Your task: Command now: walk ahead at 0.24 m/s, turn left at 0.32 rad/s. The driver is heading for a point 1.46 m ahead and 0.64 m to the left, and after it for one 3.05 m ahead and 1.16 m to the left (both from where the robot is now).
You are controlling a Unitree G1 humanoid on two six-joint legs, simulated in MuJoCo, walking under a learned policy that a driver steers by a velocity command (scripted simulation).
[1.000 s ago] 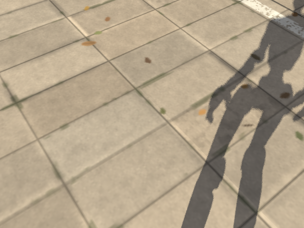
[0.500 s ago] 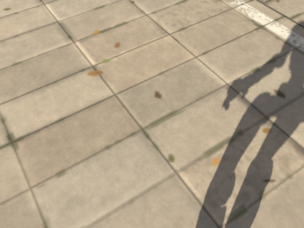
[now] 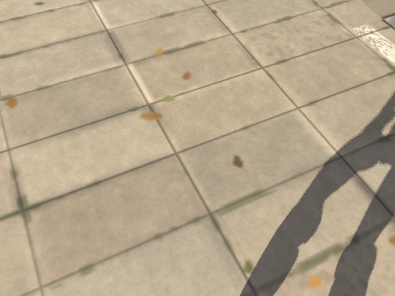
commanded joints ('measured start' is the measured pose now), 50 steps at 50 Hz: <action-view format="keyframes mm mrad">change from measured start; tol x16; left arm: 1 21 111 27 -79 12 3 5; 20 -289 122 36 -241 11 97 25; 50 -154 246 55 -274 25 76 -8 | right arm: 1 229 -178 -55 21 43 17 -5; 50 116 -143 -44 -111 30 158 14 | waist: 1 -77 79 -239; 27 -44 125 -130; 31 -74 -197 -81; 50 -18 -193 -108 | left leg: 1 534 357 -424 -134 846 250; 7 221 209 -283 -240 660 172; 16 257 183 -463 -296 52 134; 27 268 136 -613 -187 243 88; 31 -116 -165 -196 307 -476 -88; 37 -112 -63 -147 644 -293 -153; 50 134 -19 -36 131 -330 -106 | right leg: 1 -425 -37 74 440 26 7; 20 -434 -32 126 -4 144 73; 28 -80 25 118 -466 209 23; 30 116 -330 435 -661 272 -61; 37 22 -243 166 -545 795 -147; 50 41 -310 111 -463 824 -181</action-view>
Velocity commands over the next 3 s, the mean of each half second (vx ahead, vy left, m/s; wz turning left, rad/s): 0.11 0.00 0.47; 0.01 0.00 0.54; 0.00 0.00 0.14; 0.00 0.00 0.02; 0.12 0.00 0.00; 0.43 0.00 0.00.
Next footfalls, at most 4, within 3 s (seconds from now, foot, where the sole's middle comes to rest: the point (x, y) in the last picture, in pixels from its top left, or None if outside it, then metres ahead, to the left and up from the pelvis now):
0.58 right None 0.16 -0.11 -0.76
1.08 left None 0.04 0.07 -0.76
1.44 right None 0.14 -0.11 -0.76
2.96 right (156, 293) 0.44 0.17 -0.76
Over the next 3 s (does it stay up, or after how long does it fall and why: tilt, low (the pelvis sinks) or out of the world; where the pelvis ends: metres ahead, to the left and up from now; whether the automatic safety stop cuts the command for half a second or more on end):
stays up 0.29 0.13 -0.01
